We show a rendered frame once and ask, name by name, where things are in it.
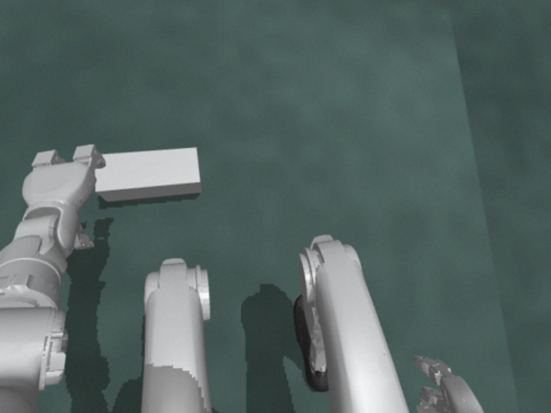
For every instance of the carton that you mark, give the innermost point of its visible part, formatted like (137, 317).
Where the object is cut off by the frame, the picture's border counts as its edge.
(146, 174)

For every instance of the right robot hand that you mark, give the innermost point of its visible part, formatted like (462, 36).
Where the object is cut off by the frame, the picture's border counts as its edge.
(456, 396)

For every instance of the left robot arm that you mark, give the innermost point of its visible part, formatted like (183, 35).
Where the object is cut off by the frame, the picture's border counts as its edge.
(33, 342)

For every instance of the right robot foot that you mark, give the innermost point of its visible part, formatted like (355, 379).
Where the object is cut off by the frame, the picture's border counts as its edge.
(316, 379)

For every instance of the left robot hand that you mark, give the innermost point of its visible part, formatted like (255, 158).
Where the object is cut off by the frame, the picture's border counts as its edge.
(53, 179)

